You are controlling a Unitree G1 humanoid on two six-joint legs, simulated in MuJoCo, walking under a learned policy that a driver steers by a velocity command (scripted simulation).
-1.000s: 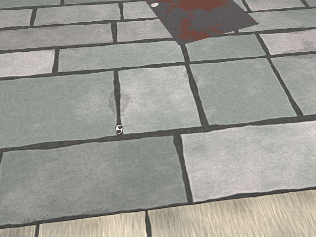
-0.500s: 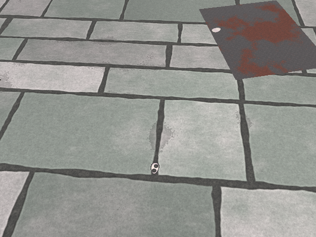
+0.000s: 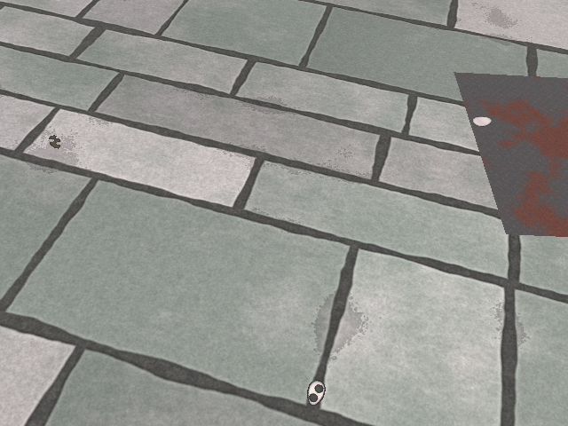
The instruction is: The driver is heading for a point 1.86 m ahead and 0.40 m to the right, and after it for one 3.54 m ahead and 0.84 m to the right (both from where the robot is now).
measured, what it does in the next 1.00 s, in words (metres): goes down: right foot 0.12 m lower, then left foot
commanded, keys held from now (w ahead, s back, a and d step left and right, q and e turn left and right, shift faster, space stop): q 0.20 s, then e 0.80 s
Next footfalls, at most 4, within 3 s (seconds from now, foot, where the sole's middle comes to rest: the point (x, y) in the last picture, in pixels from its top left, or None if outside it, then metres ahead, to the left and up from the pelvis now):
0.26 right None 0.34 -0.11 -0.90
0.86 left None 0.28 0.03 -0.90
1.28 right None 0.20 -0.18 -0.90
1.58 left None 0.29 0.01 -0.90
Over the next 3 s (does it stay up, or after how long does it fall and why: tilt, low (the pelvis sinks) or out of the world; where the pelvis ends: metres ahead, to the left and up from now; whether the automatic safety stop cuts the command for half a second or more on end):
stays up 0.64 -0.19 -0.12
